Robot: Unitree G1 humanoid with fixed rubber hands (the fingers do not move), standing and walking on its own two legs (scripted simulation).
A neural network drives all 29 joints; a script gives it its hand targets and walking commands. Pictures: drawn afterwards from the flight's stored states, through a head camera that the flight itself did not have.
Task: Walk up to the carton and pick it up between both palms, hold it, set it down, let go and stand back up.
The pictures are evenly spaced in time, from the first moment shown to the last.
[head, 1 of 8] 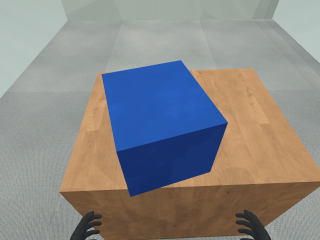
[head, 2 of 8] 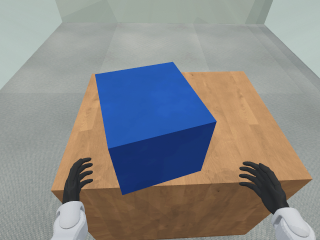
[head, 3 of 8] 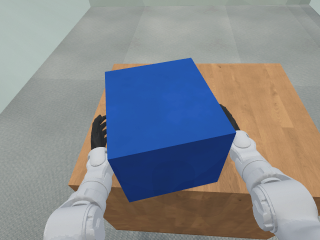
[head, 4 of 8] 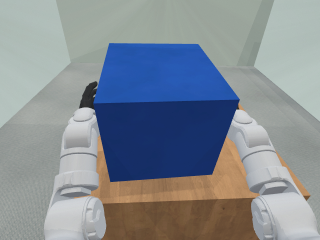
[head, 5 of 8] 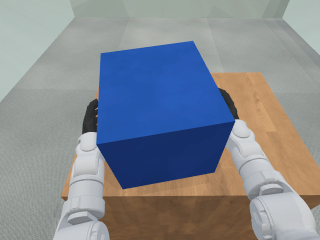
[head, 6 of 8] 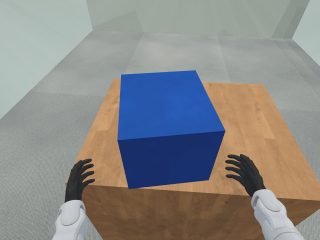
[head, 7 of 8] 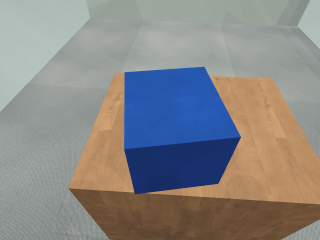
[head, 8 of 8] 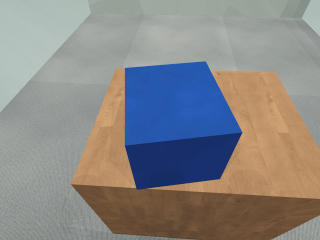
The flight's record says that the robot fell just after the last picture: no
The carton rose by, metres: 0.21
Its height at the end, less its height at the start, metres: +0.00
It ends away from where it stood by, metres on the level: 0.01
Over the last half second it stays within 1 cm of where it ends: yes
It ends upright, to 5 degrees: yes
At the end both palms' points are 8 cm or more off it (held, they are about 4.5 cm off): yes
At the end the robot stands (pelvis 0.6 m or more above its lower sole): yes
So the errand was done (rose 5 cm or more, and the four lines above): yes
